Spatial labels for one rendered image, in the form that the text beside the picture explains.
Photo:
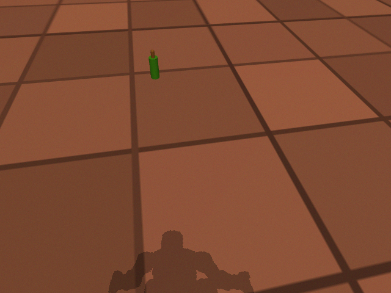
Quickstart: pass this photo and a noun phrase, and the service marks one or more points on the bottle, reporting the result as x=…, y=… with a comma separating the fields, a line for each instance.
x=154, y=69

